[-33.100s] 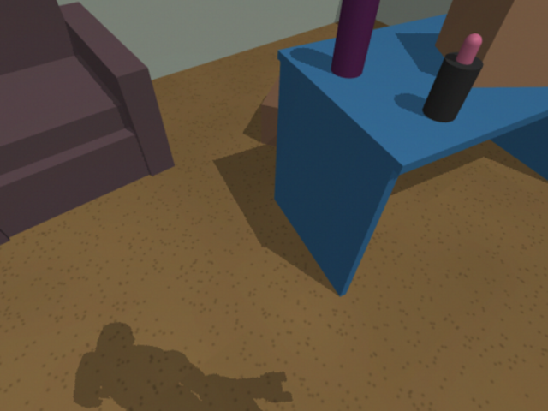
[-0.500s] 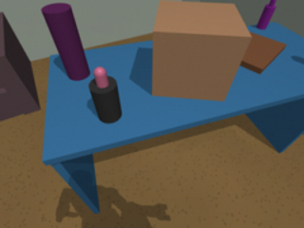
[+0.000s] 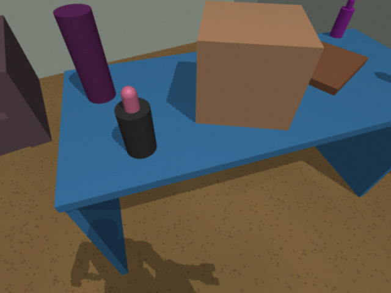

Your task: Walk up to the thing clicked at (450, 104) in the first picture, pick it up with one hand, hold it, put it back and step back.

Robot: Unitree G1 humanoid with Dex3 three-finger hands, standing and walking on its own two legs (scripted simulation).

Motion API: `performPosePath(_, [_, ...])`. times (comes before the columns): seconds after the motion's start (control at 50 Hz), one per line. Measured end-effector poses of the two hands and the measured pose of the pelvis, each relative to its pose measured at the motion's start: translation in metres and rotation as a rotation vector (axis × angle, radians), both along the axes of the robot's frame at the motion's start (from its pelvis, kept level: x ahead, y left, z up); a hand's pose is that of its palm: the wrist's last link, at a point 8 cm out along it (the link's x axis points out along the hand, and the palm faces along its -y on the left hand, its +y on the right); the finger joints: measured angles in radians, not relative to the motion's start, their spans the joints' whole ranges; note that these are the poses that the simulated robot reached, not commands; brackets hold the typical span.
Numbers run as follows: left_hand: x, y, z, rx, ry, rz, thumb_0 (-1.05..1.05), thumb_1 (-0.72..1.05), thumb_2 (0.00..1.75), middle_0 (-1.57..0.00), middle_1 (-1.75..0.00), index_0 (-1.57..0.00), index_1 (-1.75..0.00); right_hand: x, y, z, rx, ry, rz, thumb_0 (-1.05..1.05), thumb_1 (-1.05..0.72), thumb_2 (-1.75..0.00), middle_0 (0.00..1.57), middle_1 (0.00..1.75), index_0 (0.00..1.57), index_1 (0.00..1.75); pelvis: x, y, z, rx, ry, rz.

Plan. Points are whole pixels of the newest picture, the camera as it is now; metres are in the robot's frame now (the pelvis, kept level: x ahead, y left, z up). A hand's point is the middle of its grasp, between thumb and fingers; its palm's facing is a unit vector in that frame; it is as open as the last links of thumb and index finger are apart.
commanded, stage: stand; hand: left
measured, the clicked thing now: (135, 121) +0.51 +0.15 +0.06
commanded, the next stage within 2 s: none
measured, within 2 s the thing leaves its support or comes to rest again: neither
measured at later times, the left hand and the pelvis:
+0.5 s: hand out of the picture +0.08 +0.25 -0.15, palm faces -0.03 -0.94 -0.35, open 7.4 cm; pelvis +0.00 +0.00 +0.00, yaw +0 degrees
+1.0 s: hand out of the picture +0.08 +0.25 -0.15, palm faces -0.03 -0.94 -0.35, open 7.4 cm; pelvis +0.00 +0.00 +0.00, yaw +0 degrees
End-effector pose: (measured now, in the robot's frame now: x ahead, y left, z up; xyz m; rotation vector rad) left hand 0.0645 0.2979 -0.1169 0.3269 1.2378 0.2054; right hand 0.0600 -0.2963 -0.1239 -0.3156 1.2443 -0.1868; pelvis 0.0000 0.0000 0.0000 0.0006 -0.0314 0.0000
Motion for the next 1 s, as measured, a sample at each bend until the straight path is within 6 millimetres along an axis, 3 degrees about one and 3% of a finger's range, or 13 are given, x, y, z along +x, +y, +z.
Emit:
performPosePath(0.18, [-0.002,-0.002,-0.002,-0.006,0.014,0.001,0.00,0.57,0.83,-0.20,-0.30,-0.20,-0.29,0.000,-0.001,0.000,-0.002,0.007,-0.002,0.00,-0.90,-0.89,0.20,0.30,0.20,0.30,0.002,0.000,0.000,0.001,0.004,-0.001])
performPosePath(0.32, [0.001,-0.002,-0.001,-0.006,0.011,0.001,0.00,0.81,0.88,-0.20,-0.30,-0.20,-0.30,0.004,-0.001,0.000,-0.001,0.002,-0.002,0.00,-0.90,-0.89,0.20,0.30,0.20,0.30,0.003,0.000,0.000,0.002,0.003,-0.002])
performPosePath(0.68, [0.009,-0.003,0.001,-0.003,-0.008,-0.005,0.00,0.90,0.90,-0.21,-0.30,-0.20,-0.30,0.010,-0.002,0.001,-0.001,-0.014,-0.003,0.00,-0.90,-0.89,0.20,0.30,0.20,0.30,0.005,-0.002,0.000,0.000,0.001,-0.004])
performPosePath(1.0, [0.005,-0.003,0.000,-0.006,0.000,-0.004,0.00,0.90,0.90,-0.21,-0.30,-0.20,-0.30,0.004,-0.003,0.001,-0.002,-0.005,-0.010,0.00,-0.90,-0.89,0.20,0.30,0.20,0.30,0.003,-0.002,0.000,0.001,-0.001,-0.007])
